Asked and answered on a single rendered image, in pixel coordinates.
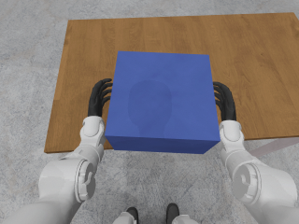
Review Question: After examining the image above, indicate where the right robot forearm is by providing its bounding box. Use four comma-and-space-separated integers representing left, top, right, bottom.
217, 119, 297, 204

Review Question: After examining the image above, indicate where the right robot foot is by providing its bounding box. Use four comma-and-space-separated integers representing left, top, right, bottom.
166, 203, 179, 224

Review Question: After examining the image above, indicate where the robot right hand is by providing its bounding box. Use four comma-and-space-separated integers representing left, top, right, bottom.
212, 81, 236, 121

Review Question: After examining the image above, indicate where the carton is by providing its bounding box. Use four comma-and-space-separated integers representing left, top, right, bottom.
105, 50, 221, 154

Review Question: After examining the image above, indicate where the left robot forearm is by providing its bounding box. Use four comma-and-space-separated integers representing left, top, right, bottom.
38, 116, 107, 197

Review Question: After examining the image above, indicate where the robot left shin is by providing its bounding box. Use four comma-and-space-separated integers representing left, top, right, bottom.
120, 212, 134, 218

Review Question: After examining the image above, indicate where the left robot upper arm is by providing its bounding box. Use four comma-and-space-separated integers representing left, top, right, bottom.
2, 159, 96, 224

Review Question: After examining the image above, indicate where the table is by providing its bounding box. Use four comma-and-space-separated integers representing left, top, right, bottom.
44, 12, 299, 158

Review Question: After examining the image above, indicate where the robot left hand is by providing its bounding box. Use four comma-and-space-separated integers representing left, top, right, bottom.
87, 78, 113, 118

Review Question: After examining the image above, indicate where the right robot upper arm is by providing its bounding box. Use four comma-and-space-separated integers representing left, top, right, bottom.
232, 162, 299, 224

